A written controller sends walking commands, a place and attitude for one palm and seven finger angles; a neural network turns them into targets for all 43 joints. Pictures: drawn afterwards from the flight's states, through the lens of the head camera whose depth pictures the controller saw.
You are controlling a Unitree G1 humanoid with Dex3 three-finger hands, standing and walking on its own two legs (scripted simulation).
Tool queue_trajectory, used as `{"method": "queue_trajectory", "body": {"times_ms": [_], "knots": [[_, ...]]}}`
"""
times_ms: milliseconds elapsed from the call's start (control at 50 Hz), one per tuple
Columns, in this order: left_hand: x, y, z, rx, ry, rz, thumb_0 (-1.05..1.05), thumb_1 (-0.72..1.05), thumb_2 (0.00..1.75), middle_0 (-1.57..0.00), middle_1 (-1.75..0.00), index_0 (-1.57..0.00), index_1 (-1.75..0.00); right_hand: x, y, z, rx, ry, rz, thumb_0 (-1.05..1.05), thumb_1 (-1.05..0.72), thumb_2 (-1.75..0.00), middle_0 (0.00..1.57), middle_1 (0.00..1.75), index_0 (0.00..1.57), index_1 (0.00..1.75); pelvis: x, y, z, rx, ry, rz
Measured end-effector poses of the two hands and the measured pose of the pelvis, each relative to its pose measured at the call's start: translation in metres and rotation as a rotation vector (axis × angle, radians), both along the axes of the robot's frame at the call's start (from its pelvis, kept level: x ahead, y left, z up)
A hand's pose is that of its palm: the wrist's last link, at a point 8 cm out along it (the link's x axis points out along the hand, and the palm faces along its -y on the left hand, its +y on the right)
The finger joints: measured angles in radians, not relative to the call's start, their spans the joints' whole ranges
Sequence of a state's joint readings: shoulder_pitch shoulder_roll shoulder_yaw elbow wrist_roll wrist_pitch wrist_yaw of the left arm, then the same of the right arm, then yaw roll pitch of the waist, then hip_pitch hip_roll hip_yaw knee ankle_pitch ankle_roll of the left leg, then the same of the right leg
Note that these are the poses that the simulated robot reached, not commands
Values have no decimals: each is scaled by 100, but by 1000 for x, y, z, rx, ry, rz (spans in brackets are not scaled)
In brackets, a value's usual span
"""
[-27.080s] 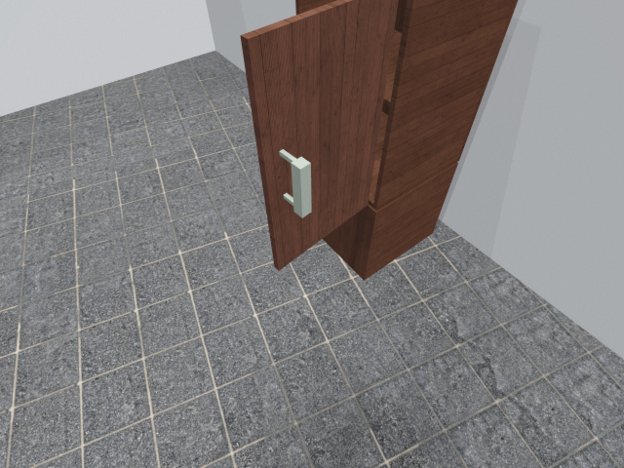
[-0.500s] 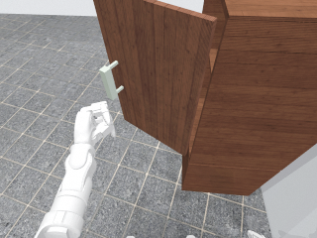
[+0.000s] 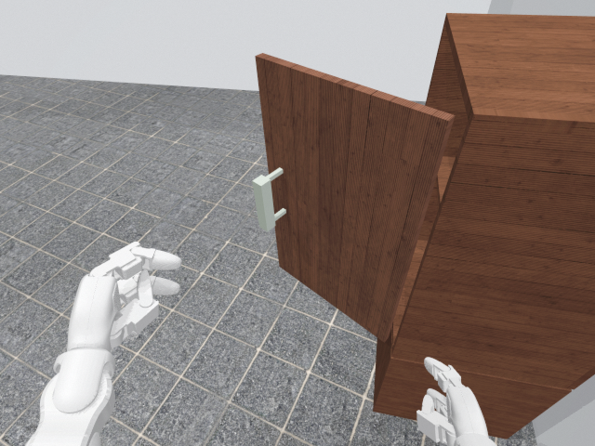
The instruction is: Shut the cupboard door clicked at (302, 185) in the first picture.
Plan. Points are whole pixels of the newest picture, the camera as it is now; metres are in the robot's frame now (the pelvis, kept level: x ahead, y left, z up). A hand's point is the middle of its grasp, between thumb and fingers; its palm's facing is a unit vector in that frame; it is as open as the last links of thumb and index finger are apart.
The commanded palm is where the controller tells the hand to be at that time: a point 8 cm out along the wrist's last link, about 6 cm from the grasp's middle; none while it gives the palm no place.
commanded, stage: draw the hand back to the body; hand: left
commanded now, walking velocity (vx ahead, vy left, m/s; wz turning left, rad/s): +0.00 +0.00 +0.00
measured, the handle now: (272, 199) +0.61 +0.13 -0.04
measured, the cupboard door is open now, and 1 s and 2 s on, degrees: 60 60 60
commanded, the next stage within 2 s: step back with the hand held close in 0.64 s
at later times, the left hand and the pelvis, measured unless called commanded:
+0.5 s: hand (69, 333) +0.18 +0.26 +0.15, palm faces +0.47 -0.79 -0.40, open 7.3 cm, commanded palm +0.13 +0.29 +0.18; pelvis -0.01 -0.01 +0.00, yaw +0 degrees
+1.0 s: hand (76, 324) +0.19 +0.25 +0.15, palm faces +0.39 -0.78 -0.48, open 7.4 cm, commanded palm +0.13 +0.29 +0.18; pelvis -0.01 -0.01 +0.00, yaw +0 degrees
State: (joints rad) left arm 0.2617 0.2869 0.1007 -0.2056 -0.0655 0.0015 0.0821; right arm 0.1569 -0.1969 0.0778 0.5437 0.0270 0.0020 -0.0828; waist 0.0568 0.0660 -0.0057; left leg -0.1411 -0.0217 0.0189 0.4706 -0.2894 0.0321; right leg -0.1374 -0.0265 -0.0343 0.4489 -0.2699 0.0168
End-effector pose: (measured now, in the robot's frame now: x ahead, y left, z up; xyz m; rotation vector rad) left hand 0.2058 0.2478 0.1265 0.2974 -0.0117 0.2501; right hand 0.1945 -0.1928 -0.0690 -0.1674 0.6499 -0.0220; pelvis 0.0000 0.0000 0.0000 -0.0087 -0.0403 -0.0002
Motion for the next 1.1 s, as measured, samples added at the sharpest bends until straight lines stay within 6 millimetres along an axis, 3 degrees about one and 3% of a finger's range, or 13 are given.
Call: {"method": "queue_trajectory", "body": {"times_ms": [200, 300, 360, 520, 680, 860, 1000, 1100], "knots": [[-45, 41, 43, 149, -73, 161, 2, 89, 89, -53, -65, -53, -64, -16, -8, -12, -13, 46, 3, 1, -90, -90, 20, 30, 20, 30, 2, 1, 2, -2, -20, 2], [-66, 53, 61, 221, -105, 219, 2, 89, 89, -39, -50, -39, -49, -22, -20, -14, -21, 48, -19, 1, -90, -90, 20, 30, 20, 30, 0, -2, 2, -1, -25, -1], [-74, 55, 62, 228, -108, 246, 2, 89, 89, -32, -42, -32, -42, -24, -26, -15, -28, 45, -24, 1, -90, -90, 20, 30, 20, 30, -2, -4, 2, 0, -28, 3], [-69, 38, 40, 152, -76, 227, 2, 89, 89, -23, -33, -24, -32, -29, -42, -12, -54, 33, -38, 1, -90, -90, 20, 30, 20, 30, -7, -13, 3, 6, -29, 3], [-65, 27, 55, 192, -135, 184, 2, 89, 89, -22, -31, -22, -30, -25, -49, -6, -48, -10, -58, 1, -90, -90, 20, 30, 20, 30, -4, -20, 2, 3, -35, -6], [-61, 32, 54, 231, -113, 193, 2, 89, 89, -21, -30, -22, -30, -25, -53, -14, -38, 30, -66, 1, -90, -90, 20, 30, 20, 30, -5, -21, 1, -10, 13, 2], [-56, 42, 45, 252, -75, 139, 2, 89, 89, -21, -30, -22, -30, -37, -59, -19, -85, 110, -135, 1, -91, -90, 20, 30, 20, 30, -8, -5, -2, -6, 59, -1], [-57, 54, 50, 286, -88, 104, 2, 89, 89, -22, -30, -22, -30, -48, -52, -14, -110, 122, -167, 1, -91, -90, 20, 30, 20, 30, -16, 5, -3, 0, 63, -15]]}}
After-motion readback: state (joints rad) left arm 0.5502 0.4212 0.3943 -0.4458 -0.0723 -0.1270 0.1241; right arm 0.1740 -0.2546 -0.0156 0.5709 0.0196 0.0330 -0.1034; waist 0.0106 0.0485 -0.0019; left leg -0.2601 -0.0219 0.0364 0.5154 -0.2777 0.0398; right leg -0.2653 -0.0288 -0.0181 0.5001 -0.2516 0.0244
